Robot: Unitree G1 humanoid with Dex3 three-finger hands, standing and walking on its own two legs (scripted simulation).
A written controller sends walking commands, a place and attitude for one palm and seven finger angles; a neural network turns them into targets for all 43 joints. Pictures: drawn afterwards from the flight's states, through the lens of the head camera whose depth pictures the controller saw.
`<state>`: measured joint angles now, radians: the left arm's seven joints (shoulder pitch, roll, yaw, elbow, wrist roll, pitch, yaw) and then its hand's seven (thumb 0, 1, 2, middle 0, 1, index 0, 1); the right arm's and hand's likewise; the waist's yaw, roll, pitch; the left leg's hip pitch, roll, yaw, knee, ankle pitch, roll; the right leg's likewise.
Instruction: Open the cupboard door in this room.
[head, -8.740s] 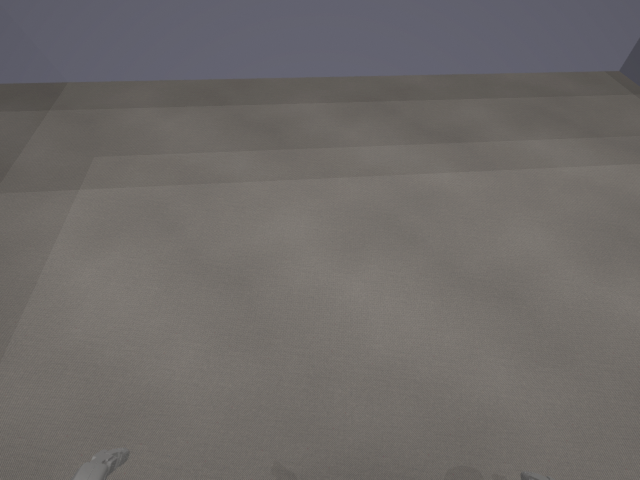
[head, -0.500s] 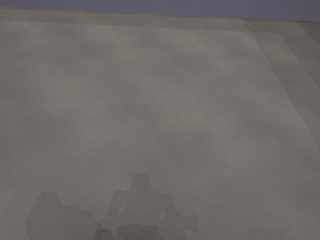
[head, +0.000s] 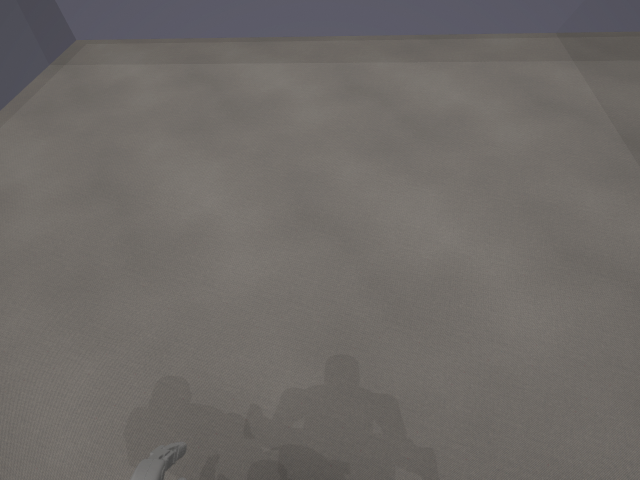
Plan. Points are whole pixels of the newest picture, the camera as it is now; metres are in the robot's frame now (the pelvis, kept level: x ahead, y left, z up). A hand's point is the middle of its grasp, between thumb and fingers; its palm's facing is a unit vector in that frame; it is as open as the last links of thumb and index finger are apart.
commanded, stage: turn or walk to find it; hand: left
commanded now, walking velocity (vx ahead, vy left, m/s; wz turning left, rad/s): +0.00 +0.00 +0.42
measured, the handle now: out of the picture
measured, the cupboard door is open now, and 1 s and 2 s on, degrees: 0 0 0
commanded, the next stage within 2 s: none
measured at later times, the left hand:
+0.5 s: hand out of the picture -0.08 +0.23 -0.18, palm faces +0.31 -0.92 -0.24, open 7.3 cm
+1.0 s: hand out of the picture -0.05 +0.20 -0.14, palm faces +0.42 -0.86 -0.29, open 7.3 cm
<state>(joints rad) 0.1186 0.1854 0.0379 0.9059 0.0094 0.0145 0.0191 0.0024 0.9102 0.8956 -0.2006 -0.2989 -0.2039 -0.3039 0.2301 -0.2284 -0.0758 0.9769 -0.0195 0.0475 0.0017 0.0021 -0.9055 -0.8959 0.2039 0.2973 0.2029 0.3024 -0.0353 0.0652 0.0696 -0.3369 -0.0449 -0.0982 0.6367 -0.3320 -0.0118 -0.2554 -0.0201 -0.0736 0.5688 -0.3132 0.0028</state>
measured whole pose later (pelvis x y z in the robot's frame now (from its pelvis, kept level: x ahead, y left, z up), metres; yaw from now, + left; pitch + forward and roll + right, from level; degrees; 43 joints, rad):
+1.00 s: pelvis -0.07 -0.02 +0.00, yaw +26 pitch -1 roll +1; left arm 0.14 0.18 0.04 0.91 0.01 0.02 0.02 0.00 0.91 0.90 -0.20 -0.30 -0.20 -0.30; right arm 0.24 -0.22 -0.08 0.98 -0.02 0.06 0.01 0.00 -0.91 -0.90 0.20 0.30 0.20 0.30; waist -0.04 0.07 0.07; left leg -0.40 -0.06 -0.10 0.68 -0.34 -0.02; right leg -0.25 -0.02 -0.07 0.57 -0.32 -0.02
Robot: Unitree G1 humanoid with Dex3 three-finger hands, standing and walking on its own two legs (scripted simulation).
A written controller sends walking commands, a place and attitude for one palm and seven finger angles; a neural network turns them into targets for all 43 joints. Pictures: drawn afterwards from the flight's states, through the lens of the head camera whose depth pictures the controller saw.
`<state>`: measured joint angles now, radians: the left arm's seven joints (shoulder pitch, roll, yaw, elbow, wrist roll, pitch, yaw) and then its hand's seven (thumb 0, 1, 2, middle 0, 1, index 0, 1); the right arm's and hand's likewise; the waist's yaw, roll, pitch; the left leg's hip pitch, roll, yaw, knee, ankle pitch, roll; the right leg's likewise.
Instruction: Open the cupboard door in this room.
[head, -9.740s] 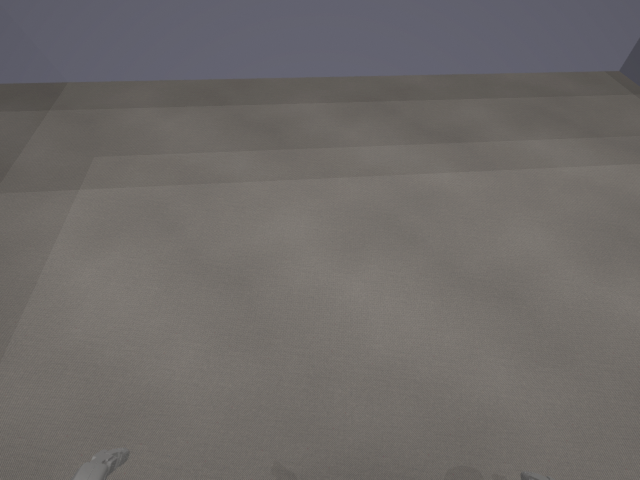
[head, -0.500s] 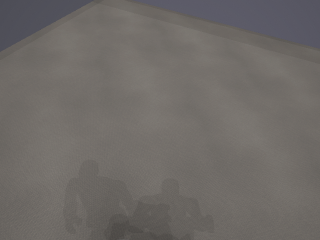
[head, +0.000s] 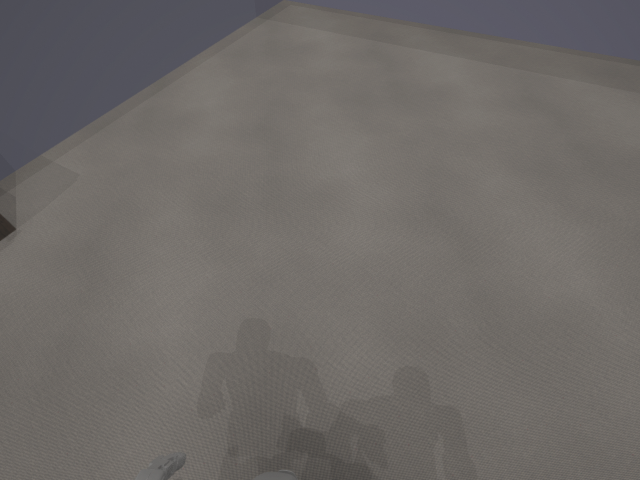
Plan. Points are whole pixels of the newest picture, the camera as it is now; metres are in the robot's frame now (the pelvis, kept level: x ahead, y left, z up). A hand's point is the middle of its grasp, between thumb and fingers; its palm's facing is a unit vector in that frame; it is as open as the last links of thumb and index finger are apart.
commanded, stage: turn or walk to find it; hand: left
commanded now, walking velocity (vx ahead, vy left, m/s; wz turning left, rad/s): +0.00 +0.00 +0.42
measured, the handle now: out of the picture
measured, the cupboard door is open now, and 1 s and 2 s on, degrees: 0 0 0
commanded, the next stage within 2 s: stand and wait in 1.18 s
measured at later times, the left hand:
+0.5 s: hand out of the picture -0.07 +0.23 -0.18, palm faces +0.31 -0.92 -0.24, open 7.3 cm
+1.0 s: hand out of the picture -0.02 +0.21 -0.14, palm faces +0.42 -0.86 -0.29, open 7.3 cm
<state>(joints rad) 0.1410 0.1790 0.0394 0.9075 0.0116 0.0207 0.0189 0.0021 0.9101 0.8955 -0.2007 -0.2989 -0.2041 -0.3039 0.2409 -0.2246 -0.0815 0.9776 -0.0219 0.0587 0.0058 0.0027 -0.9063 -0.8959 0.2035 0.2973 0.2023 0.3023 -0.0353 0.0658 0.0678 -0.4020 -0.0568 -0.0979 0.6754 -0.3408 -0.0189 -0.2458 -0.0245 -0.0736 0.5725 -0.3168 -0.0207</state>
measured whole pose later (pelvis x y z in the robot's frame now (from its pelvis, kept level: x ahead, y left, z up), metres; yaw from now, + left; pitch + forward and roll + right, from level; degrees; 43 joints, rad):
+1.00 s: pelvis -0.05 -0.02 +0.00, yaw +26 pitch +0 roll +1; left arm 0.11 0.19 0.04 0.90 0.01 0.02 0.02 0.00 0.91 0.90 -0.20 -0.30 -0.20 -0.30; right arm 0.25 -0.22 -0.08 0.98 -0.02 0.05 0.00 0.00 -0.91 -0.90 0.20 0.30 0.20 0.30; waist -0.04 0.06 0.07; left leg -0.36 -0.05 -0.11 0.65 -0.33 -0.01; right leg -0.26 -0.02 -0.07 0.58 -0.30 -0.01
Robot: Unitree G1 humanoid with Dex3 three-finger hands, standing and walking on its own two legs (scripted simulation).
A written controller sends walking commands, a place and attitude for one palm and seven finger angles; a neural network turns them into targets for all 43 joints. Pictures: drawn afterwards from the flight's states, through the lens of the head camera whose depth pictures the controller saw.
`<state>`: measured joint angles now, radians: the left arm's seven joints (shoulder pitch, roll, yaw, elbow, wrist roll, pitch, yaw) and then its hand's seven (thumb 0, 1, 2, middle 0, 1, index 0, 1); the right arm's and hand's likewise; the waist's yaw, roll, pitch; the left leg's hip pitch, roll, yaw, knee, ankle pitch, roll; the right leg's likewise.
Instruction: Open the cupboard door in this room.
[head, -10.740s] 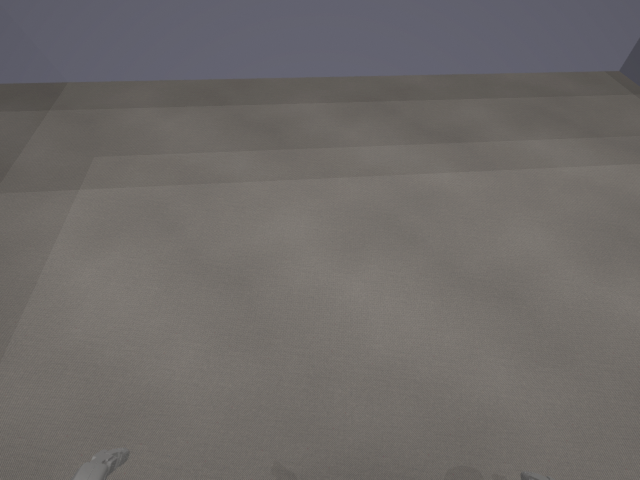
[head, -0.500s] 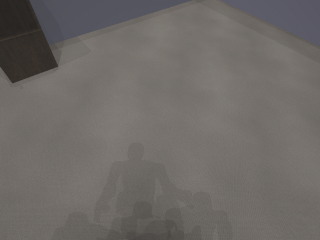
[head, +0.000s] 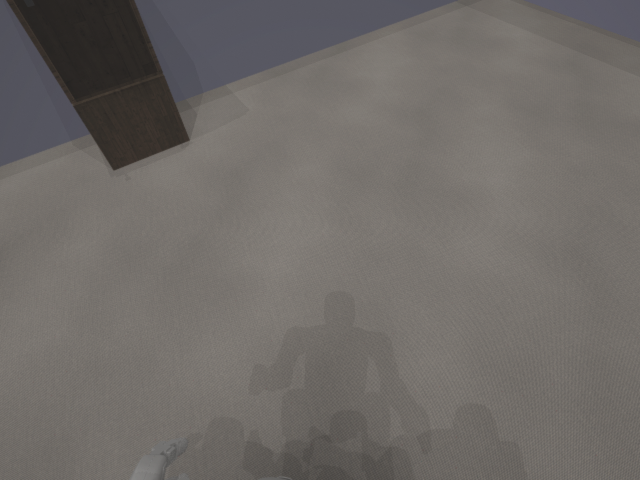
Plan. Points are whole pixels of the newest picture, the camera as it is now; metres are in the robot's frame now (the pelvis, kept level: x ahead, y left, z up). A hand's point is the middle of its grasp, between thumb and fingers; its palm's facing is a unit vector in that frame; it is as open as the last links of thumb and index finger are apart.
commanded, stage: turn or walk to find it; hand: left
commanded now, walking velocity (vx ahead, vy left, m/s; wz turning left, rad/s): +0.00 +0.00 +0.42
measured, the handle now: out of the picture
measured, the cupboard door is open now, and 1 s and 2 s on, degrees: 0 0 0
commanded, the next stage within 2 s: stand and wait in 0.18 s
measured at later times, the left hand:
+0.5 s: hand out of the picture -0.08 +0.21 -0.18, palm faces +0.26 -0.94 -0.22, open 7.3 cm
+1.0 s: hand out of the picture -0.06 +0.19 -0.14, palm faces +0.34 -0.90 -0.28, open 7.3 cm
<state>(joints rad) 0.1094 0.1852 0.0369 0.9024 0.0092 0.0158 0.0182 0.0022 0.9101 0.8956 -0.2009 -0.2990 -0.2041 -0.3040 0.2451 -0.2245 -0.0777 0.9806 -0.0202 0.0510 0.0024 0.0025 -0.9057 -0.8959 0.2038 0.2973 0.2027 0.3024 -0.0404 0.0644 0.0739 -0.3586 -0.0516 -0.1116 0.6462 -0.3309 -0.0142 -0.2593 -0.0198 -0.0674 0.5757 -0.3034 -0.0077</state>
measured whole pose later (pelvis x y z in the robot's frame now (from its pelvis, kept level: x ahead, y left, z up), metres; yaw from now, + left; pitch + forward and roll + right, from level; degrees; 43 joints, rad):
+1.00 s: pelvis -0.08 -0.02 +0.01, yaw +19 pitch -2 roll +1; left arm 0.17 0.16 0.04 0.97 0.01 0.01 0.03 0.00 0.91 0.90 -0.20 -0.30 -0.21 -0.30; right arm 0.23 -0.23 -0.09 1.04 -0.02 0.07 0.00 0.00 -0.91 -0.90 0.20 0.30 0.20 0.30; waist -0.02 0.06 0.07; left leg -0.44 -0.05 -0.05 0.92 -0.44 -0.02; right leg -0.22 -0.06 -0.12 0.55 -0.31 -0.03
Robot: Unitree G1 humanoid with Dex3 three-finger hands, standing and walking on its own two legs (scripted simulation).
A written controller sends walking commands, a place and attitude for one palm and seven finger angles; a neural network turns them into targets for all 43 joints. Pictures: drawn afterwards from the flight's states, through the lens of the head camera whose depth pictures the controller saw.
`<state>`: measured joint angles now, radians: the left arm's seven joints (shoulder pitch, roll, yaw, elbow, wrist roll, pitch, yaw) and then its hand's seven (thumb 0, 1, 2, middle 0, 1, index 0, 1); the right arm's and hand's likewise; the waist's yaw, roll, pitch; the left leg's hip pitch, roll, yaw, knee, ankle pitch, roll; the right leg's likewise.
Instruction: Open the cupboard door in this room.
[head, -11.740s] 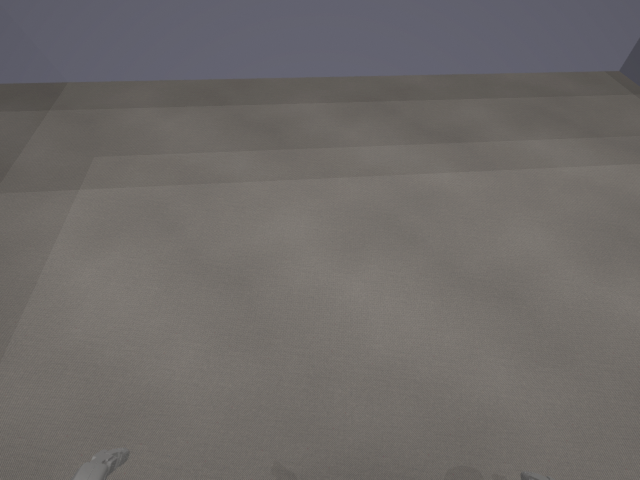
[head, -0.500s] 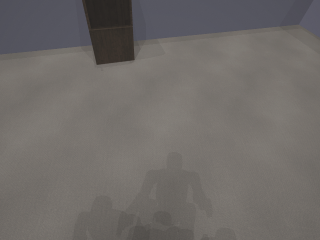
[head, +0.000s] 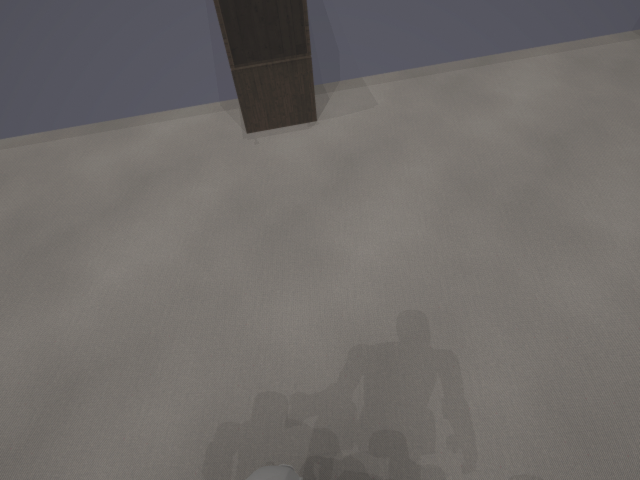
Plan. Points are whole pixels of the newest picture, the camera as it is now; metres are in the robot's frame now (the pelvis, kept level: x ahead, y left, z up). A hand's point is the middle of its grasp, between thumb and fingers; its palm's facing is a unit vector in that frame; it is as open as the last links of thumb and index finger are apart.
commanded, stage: turn or walk to find it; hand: left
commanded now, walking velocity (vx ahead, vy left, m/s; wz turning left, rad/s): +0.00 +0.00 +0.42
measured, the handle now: out of the picture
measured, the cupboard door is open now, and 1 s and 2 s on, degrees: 0 0 0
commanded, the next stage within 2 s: stand and wait in 1.58 s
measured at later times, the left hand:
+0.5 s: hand out of the picture -0.06 +0.26 -0.18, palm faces +0.27 -0.94 -0.22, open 7.3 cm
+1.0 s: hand out of the picture -0.04 +0.21 -0.14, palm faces +0.42 -0.86 -0.28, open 7.3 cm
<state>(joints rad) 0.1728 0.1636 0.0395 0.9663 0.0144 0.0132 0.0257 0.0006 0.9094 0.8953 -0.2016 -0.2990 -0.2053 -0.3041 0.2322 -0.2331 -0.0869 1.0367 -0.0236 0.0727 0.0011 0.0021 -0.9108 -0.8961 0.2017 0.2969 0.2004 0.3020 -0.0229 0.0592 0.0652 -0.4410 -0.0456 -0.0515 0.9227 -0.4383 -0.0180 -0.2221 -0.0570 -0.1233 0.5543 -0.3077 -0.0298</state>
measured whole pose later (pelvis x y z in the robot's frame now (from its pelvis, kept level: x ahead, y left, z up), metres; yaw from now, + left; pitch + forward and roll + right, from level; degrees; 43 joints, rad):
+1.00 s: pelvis -0.06 -0.01 +0.00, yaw +25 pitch -1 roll +2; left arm 0.17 0.16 0.03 0.91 0.01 0.02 0.02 0.00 0.91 0.90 -0.20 -0.30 -0.21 -0.30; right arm 0.25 -0.25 -0.09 1.00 -0.03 0.08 0.01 0.00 -0.91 -0.90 0.20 0.30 0.20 0.30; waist -0.03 0.06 0.06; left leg -0.49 -0.05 -0.06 1.06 -0.42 -0.03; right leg -0.23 -0.05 -0.11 0.54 -0.30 -0.04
